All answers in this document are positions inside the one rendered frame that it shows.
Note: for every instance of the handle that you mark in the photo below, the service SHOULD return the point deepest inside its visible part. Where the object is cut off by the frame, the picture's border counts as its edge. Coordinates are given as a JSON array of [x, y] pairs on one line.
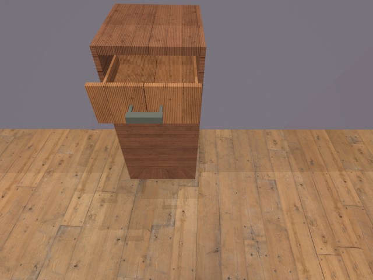
[[144, 117]]

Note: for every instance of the cabinet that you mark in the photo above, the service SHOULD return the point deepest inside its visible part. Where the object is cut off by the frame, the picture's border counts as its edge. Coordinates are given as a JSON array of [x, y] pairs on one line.
[[154, 151]]

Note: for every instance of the drawer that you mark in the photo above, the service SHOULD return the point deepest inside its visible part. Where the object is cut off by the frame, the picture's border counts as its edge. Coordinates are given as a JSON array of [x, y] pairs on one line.
[[146, 82]]

